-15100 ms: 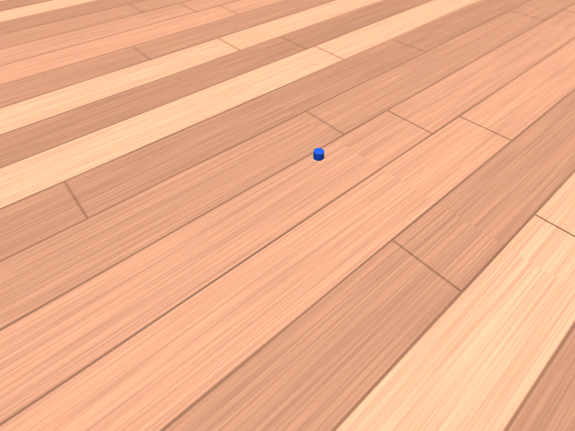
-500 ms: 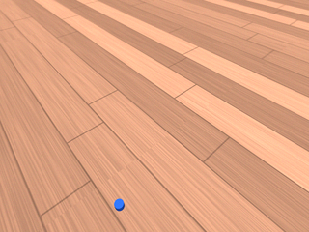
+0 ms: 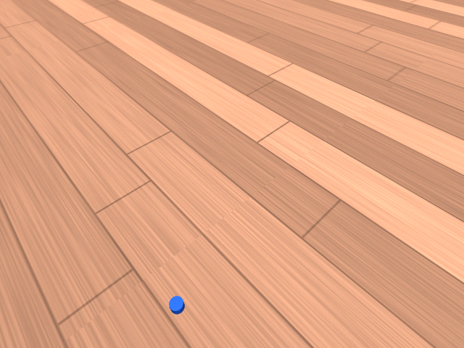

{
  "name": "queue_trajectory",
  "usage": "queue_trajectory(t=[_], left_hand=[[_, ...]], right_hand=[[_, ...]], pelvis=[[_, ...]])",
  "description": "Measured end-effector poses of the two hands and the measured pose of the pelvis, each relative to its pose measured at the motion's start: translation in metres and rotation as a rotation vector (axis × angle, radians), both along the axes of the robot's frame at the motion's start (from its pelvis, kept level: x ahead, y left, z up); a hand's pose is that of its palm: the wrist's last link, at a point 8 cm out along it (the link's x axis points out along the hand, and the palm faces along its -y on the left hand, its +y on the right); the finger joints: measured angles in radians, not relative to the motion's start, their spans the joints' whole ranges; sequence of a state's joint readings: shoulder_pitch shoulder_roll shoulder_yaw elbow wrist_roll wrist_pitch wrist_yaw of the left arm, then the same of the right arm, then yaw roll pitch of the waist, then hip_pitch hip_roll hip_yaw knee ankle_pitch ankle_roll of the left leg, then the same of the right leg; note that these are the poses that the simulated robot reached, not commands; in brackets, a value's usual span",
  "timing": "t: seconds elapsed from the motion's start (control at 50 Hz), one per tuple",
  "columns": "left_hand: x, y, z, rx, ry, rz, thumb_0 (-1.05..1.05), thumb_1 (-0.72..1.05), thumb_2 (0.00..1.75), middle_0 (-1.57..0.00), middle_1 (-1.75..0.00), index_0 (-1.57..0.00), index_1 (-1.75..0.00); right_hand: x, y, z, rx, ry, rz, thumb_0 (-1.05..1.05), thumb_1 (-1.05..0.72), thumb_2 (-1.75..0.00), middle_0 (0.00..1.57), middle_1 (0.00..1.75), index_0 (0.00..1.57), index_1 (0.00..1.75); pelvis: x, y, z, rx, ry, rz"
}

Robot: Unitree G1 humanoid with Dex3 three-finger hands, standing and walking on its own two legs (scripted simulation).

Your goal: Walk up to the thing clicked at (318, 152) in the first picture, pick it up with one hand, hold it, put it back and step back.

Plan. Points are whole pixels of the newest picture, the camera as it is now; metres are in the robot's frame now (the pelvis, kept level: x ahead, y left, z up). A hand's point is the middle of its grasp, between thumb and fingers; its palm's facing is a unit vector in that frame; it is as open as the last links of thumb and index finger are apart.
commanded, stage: stand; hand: left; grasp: from above
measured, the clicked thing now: (176, 305) +0.43 +0.23 -0.76
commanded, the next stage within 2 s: rise first in 1.50 s
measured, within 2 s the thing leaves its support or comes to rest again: neither
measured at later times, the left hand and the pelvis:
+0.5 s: hand out of the picture +0.09 +0.25 -0.15, palm faces -0.03 -0.93 -0.36, open 7.4 cm; pelvis +0.01 +0.00 +0.00, yaw +0 degrees
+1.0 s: hand out of the picture +0.10 +0.25 -0.15, palm faces -0.03 -0.94 -0.35, open 7.4 cm; pelvis +0.02 -0.01 +0.00, yaw +0 degrees
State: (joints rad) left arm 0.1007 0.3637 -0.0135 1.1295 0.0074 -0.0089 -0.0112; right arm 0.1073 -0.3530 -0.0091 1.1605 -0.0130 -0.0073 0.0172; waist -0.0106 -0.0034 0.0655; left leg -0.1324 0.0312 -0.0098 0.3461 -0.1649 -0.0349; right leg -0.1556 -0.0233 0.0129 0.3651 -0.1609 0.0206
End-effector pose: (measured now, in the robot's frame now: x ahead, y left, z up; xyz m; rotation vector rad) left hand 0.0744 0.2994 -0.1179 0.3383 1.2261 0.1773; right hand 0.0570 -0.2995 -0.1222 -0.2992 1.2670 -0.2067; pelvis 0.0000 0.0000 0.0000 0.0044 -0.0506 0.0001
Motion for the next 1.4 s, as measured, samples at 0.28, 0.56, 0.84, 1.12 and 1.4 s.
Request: queue_trajectory(t=[0.28, 0.56, 0.84, 1.12, 1.4], left_hand=[[0.008, -0.002, 0.001, 0.001, 0.002, 0.007, 0.01, 0.9, 0.9, -0.21, -0.3, -0.2, -0.3], [0.013, -0.004, 0.004, 0.009, -0.003, 0.015, 0.01, 0.9, 0.9, -0.21, -0.3, -0.2, -0.3], [0.018, -0.007, 0.002, 0.007, 0.011, 0.016, 0.01, 0.9, 0.9, -0.21, -0.3, -0.2, -0.3], [0.027, -0.008, 0.004, 0.006, -0.016, 0.012, 0.01, 0.9, 0.9, -0.21, -0.3, -0.2, -0.3], [0.017, -0.006, 0.003, 0.01, 0.007, 0.018, 0.01, 0.9, 0.9, -0.21, -0.3, -0.2, -0.3]], right_hand=[[0.022, -0.001, 0.001, -0.001, -0.026, 0.018, 0.01, -0.9, -0.9, 0.21, 0.3, 0.21, 0.3], [0.034, -0.004, 0.001, 0.001, -0.038, 0.026, 0.0, -0.9, -0.9, 0.21, 0.3, 0.21, 0.3], [0.031, -0.007, 0.0, -0.004, -0.006, 0.02, 0.01, -0.9, -0.9, 0.21, 0.3, 0.21, 0.3], [0.037, -0.006, 0.002, -0.005, -0.033, 0.023, 0.01, -0.9, -0.9, 0.21, 0.3, 0.21, 0.3], [0.03, -0.006, 0.001, -0.004, -0.018, 0.021, 0.01, -0.9, -0.9, 0.21, 0.3, 0.21, 0.3]], pelvis=[[0.009, -0.002, 0.001, -0.001, 0.007, 0.001], [0.015, -0.006, 0.001, -0.002, 0.007, 0.003], [0.022, -0.007, 0.001, -0.003, 0.014, 0.004], [0.023, -0.007, 0.001, -0.003, 0.007, 0.001], [0.022, -0.007, 0.002, -0.004, 0.01, 0.0]])
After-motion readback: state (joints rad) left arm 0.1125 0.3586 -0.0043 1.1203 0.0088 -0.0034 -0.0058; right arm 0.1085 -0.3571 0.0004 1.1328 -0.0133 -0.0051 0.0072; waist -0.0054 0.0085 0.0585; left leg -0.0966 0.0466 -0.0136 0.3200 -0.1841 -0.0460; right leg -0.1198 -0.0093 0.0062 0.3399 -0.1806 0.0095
